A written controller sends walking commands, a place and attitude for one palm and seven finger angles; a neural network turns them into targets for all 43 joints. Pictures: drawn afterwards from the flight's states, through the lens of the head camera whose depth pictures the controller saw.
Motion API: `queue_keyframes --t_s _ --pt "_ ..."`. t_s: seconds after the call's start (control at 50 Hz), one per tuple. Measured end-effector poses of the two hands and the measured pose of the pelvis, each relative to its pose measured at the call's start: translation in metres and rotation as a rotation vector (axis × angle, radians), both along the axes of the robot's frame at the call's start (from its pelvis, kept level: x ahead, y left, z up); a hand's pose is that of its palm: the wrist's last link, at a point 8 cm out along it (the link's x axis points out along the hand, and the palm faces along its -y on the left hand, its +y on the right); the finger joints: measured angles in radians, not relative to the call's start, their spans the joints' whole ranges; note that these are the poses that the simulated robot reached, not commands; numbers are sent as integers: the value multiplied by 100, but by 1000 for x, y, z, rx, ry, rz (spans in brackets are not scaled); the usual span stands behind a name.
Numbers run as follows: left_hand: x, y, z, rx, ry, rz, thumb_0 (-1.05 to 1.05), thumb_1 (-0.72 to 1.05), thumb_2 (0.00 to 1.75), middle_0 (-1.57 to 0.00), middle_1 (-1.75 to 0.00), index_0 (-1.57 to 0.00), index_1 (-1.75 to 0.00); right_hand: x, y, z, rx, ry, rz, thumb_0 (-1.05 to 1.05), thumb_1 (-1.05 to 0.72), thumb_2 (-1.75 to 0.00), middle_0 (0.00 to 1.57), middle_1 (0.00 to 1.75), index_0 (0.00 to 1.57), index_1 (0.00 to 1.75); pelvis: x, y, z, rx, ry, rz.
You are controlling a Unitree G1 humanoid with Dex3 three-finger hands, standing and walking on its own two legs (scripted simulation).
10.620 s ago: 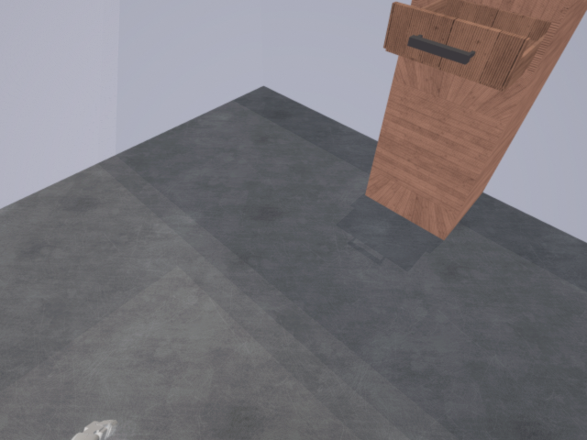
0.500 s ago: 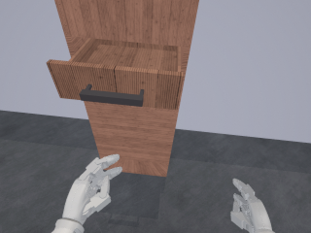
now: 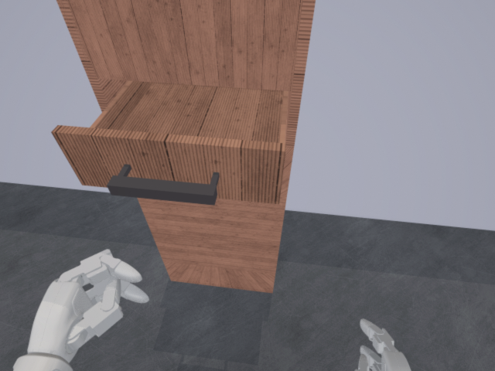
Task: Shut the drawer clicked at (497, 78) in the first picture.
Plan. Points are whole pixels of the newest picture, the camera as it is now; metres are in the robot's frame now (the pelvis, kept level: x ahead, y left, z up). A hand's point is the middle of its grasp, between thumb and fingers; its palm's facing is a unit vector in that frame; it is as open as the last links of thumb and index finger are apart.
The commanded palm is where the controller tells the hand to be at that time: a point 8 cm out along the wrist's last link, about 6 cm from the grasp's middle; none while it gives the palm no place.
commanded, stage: raise the hand and make a fist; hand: left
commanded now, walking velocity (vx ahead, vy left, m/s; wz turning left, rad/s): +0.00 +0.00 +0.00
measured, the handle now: (166, 181) +0.40 +0.16 +0.11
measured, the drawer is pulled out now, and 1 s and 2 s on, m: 0.18 0.18 0.18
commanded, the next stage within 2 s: bring the fist close to the handle in 1.02 s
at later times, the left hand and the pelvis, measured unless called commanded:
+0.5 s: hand (110, 280) +0.18 +0.16 +0.18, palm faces -0.08 -0.99 -0.10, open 3.2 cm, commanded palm +0.16 +0.21 +0.19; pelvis -0.01 +0.00 +0.02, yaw +2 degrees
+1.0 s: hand (115, 255) +0.20 +0.15 +0.21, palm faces -0.04 -0.99 -0.12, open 3.3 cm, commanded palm +0.17 +0.20 +0.21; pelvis -0.02 -0.01 +0.02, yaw +1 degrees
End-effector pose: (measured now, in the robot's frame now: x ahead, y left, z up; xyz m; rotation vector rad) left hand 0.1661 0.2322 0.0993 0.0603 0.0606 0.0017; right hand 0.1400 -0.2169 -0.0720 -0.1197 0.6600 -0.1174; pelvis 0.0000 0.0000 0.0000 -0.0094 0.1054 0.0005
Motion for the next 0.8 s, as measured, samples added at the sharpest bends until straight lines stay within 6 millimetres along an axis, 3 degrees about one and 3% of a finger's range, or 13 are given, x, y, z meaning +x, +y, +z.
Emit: queue_keyframes --t_s 0.08,0.16,0.24,0.34,0.42,0.54,0.72,0.8 --pt "-13 11 28 27 -123 46 2 90 90 -98 -116 -98 -115 12 -12 7 -42 -16 36 1 -90 -90 20 30 20 30 7 1 3 -8 -9 21" --pt "-18 -9 26 -22 -99 -54 1 91 90 -106 -124 -106 -124 31 -17 17 -71 -85 65 2 -90 -90 20 30 20 30 6 5 3 -11 -19 35" --pt "-16 -21 26 3 -55 -126 1 90 90 -114 -133 -114 -133 49 -12 32 -72 -169 72 2 -90 -90 20 30 20 30 3 6 6 -8 -35 35" --pt "-9 -11 61 47 -198 -63 2 90 90 -125 -144 -125 -144 59 5 47 -37 -248 105 1 -90 -90 19 30 20 30 0 4 9 -3 -70 36" --pt "-4 -10 85 33 -278 -41 1 90 90 -132 -151 -132 -151 58 18 50 -6 -264 138 1 -90 -90 20 30 20 30 -4 4 12 -3 -101 39" --pt "4 -25 86 42 -162 -120 1 90 90 -137 -157 -137 -157 47 24 46 18 -223 147 1 -90 -90 20 30 20 30 -14 3 17 3 -135 36" --pt "17 -7 123 53 -252 -29 1 90 90 -140 -160 -139 -159 28 12 37 6 -158 138 1 -90 -90 20 30 20 30 -24 -4 22 11 -159 37" --pt "22 -13 112 12 -189 -49 1 90 90 -140 -160 -140 -160 24 1 37 1 -149 116 1 -90 -90 20 30 20 30 -25 -6 23 10 -164 33"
